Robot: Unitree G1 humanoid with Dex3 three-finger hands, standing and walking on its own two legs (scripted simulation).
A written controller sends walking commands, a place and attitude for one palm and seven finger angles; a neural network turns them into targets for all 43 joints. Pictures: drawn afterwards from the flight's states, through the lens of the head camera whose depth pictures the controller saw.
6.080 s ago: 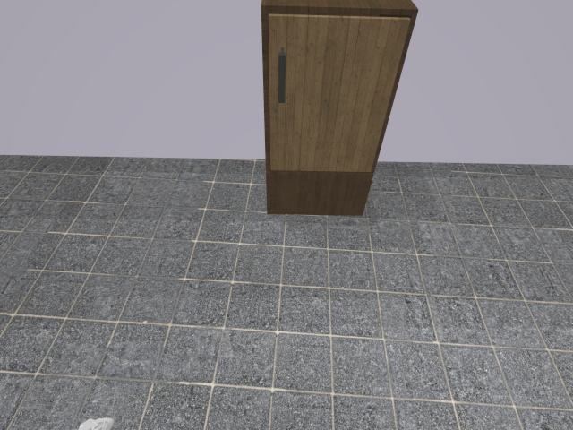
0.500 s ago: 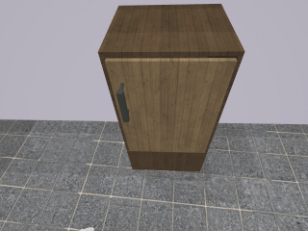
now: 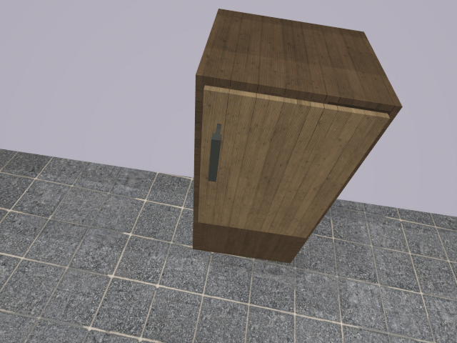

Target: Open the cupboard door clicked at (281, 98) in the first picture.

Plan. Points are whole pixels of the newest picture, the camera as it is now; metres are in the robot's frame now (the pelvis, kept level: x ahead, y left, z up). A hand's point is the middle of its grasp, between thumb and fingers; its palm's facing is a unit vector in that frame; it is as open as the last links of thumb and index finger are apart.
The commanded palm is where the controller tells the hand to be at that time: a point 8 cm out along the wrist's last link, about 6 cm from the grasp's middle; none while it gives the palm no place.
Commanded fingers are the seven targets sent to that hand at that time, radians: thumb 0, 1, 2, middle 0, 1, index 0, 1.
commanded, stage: come to a stop and stand still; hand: left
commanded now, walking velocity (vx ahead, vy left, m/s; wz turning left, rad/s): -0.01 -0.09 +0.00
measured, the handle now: (215, 153) +0.57 +0.08 -0.05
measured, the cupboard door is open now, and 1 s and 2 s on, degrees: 0 0 0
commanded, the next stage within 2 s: look again from close up in 1.44 s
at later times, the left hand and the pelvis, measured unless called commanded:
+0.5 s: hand out of the picture -0.01 +0.11 -0.18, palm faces +0.01 -0.98 -0.21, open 7.3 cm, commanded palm none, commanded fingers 0.00 0.90 0.90 -0.20 -0.30 -0.20 -0.30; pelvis -0.03 -0.06 -0.01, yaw +0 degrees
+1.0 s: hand out of the picture -0.03 +0.07 -0.18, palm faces +0.07 -0.99 -0.14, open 7.4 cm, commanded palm none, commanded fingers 0.00 0.90 0.90 -0.20 -0.30 -0.20 -0.30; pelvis +0.00 -0.07 -0.01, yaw +0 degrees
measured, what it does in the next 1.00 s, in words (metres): steps on the spot: right foot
